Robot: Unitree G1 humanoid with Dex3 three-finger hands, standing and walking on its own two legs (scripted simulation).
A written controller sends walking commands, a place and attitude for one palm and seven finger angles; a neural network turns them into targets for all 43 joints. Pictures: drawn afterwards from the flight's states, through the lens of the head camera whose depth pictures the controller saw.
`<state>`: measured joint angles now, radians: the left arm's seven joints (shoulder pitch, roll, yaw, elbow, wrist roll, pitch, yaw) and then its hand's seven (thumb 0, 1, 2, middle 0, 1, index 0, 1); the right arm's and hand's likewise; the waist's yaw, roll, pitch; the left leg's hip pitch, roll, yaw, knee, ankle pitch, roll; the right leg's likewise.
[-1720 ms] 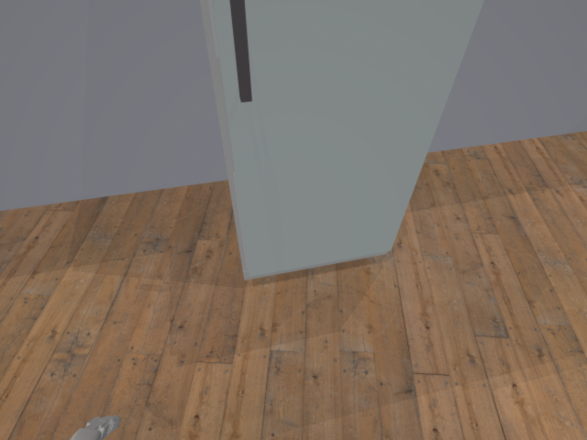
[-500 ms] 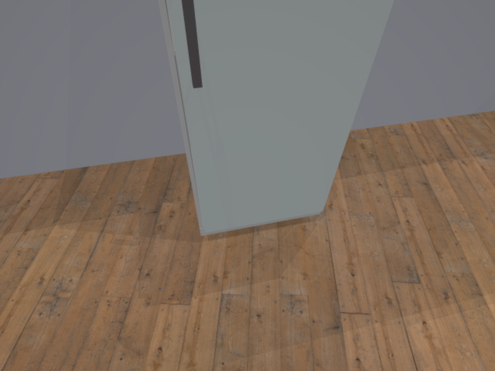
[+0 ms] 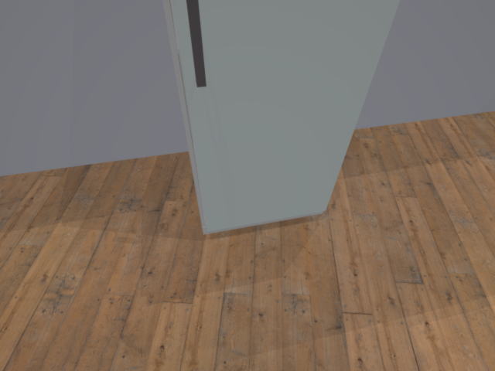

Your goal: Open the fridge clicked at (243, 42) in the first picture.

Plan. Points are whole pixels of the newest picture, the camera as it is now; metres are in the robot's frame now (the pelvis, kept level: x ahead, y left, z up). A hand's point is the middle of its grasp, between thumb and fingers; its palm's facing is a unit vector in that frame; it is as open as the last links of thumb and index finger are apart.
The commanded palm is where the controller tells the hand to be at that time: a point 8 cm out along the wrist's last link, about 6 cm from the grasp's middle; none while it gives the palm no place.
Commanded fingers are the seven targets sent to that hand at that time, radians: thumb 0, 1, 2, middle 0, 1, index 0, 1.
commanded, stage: turn to face it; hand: left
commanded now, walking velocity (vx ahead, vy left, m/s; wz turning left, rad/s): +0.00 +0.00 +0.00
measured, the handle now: (194, 24) +0.77 +0.18 +0.21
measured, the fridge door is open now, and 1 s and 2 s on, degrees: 0 0 0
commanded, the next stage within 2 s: take the last steps up to it in 0.66 s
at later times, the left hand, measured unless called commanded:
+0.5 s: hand out of the picture +0.01 +0.22 -0.19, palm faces +0.11 -0.97 -0.23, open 7.4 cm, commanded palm none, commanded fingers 0.00 0.90 0.90 -0.20 -0.30 -0.20 -0.30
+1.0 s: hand out of the picture -0.08 +0.15 -0.17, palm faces +0.30 -0.93 -0.20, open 7.4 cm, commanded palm none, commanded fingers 0.00 0.90 0.90 -0.20 -0.30 -0.20 -0.30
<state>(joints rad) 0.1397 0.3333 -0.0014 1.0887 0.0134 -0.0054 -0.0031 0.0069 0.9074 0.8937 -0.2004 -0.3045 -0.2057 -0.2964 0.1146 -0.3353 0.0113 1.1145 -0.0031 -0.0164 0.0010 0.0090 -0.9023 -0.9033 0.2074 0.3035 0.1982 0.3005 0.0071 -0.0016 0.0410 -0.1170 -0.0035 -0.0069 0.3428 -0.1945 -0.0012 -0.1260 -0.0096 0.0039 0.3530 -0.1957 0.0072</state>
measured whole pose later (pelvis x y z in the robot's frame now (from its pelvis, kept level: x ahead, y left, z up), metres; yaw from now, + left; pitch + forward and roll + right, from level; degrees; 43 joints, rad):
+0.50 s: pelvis -0.02 +0.02 -0.02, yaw +6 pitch -1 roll +0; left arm 0.19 0.24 0.02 1.01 0.02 0.06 0.02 0.01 0.91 0.89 -0.20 -0.30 -0.21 -0.30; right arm 0.20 -0.20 -0.01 1.02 -0.01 0.03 0.01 0.01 -0.90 -0.90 0.21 0.30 0.20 0.30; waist 0.00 -0.04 0.07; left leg -0.30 -0.07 -0.06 0.59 -0.27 0.04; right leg -0.30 -0.06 -0.04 0.72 -0.43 0.03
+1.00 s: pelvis -0.03 -0.03 +0.00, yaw +14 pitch -1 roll +1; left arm 0.36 0.15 0.03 1.05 0.03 -0.02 0.01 0.01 0.91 0.89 -0.20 -0.30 -0.20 -0.30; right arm 0.30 -0.23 -0.07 1.05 -0.03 0.03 0.01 0.01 -0.91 -0.90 0.20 0.30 0.19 0.30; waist 0.00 0.01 -0.04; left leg -0.42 0.04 0.03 0.96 -0.32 -0.01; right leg -0.11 0.00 -0.05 0.39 -0.26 -0.03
